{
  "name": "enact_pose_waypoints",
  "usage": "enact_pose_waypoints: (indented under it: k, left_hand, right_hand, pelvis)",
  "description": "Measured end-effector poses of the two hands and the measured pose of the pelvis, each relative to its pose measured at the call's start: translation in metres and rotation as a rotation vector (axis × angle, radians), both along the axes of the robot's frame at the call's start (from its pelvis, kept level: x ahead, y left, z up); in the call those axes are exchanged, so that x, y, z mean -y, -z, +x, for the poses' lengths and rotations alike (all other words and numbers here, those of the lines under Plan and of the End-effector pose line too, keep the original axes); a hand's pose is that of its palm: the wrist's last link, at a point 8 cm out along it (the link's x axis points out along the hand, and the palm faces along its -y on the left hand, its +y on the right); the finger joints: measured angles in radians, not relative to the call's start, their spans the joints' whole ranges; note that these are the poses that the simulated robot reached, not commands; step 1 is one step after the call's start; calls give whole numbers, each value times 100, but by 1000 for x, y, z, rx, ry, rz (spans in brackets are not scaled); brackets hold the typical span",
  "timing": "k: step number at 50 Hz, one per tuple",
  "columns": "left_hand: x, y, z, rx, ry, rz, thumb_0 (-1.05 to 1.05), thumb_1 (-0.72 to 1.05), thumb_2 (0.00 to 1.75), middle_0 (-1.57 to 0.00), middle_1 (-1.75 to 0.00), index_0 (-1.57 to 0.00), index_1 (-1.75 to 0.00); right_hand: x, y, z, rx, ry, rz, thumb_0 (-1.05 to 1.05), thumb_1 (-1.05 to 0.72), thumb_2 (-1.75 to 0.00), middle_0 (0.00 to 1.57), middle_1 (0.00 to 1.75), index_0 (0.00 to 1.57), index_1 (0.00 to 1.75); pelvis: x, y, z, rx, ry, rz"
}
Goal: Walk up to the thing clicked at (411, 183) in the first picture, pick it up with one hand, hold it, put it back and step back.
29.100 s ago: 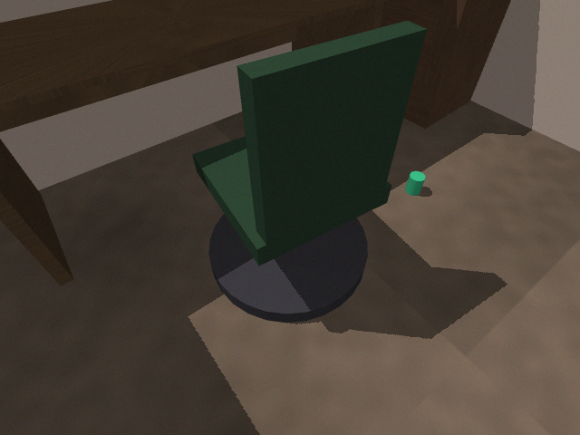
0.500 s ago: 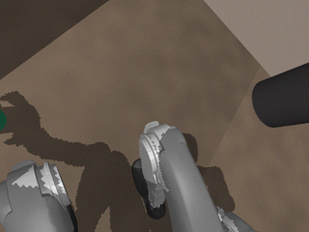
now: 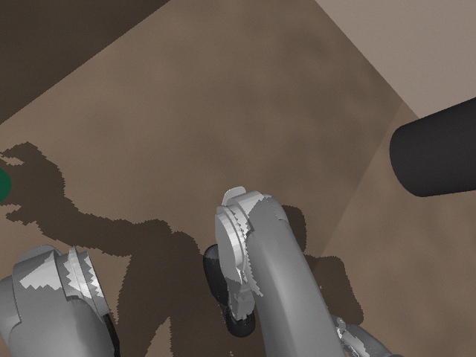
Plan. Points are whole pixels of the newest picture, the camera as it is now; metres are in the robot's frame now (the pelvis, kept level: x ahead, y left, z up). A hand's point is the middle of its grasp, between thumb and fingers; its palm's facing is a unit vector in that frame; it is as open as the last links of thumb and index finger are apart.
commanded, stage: close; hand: left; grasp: from above
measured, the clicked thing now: out of the picture +0.44 +0.29 -0.25
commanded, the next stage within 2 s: settle in 0.18 s
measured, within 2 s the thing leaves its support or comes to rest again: leaves its support in 0.68 s
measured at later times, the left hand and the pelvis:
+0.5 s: hand out of the picture +0.43 +0.30 -0.22, palm faces -0.45 -0.14 -0.88, open 11.2 cm; pelvis +0.00 +0.00 +0.00, yaw +0 degrees
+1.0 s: hand out of the picture +0.42 +0.31 -0.14, palm faces -0.46 -0.10 -0.88, open 10.3 cm; pelvis +0.01 +0.00 +0.04, yaw +5 degrees
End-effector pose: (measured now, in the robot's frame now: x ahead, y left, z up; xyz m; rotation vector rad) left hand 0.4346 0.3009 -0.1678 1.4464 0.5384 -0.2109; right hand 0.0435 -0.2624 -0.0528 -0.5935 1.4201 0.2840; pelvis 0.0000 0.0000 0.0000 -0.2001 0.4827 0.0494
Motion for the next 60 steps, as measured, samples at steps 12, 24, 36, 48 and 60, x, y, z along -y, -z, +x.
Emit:
enact_pose_waypoints:
  k: [12, 24, 36, 48, 60]
  left_hand:
    - [-1, -1, 0, -5, -8, -1, -1, -22, 83, -56, -89, -38, -88]
    - [-1, -3, 1, -8, -12, -1, -1, -21, 87, -60, -92, -42, -91]
    - [-5, -23, -1, 58, 3, 26, 1, -8, 79, -61, -95, -50, -88]
    - [-8, -80, -4, 13, -36, 63, 2, -4, 71, -69, -89, -53, -80]
    - [-3, -109, -10, -40, 9, 14, 2, -6, 69, -74, -85, -57, -78]
  right_hand:
    - [3, -2, 0, 1, 10, -8, 0, -91, -90, 20, 30, 20, 30]
    - [2, -1, 2, 4, 23, -5, 0, -92, -91, 20, 30, 20, 30]
    - [2, 5, 15, 15, 101, 17, 0, -93, -91, 20, 30, 20, 30]
    - [3, 5, 61, 104, 188, 38, 1, -93, -91, 20, 30, 20, 30]
    - [14, -8, 58, 124, 205, -19, 0, -93, -91, 20, 30, 20, 30]
  pelvis:
    - [0, -2, 1, -9, -2, 3]
    - [1, -3, 1, -17, -5, 6]
    - [1, -10, 7, -76, -17, 11]
    - [3, -39, 10, -140, -43, 48]
    - [8, -54, 2, -118, -61, 66]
